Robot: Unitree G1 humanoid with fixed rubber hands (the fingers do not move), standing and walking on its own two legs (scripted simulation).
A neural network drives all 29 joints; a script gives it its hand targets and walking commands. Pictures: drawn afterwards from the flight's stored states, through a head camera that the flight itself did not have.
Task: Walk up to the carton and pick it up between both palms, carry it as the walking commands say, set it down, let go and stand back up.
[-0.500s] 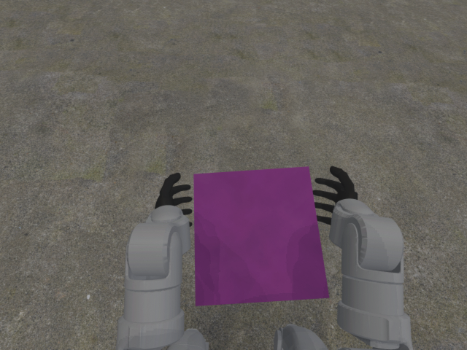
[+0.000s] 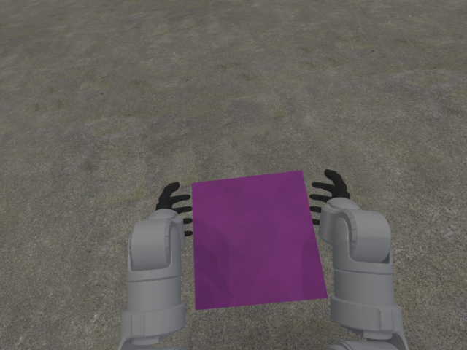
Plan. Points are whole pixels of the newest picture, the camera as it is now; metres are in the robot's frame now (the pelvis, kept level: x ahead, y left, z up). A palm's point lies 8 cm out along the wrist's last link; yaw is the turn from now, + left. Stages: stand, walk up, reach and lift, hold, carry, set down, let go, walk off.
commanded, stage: carry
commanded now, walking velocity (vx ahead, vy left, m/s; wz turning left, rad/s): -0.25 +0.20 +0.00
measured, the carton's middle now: (254, 242) +0.32 -0.01 -0.02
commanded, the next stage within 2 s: none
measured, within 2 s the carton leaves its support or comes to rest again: neither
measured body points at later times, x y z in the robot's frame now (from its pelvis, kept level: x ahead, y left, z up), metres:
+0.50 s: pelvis -0.18 +0.13 -0.01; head -0.14 +0.12 +0.44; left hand +0.15 +0.25 +0.07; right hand +0.14 -0.03 +0.06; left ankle -0.09 +0.18 -0.73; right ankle -0.25 +0.04 -0.72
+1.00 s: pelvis -0.38 +0.26 -0.01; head -0.35 +0.28 +0.44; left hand -0.07 +0.41 +0.04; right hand -0.06 +0.13 +0.06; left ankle -0.37 +0.39 -0.74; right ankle -0.29 +0.08 -0.70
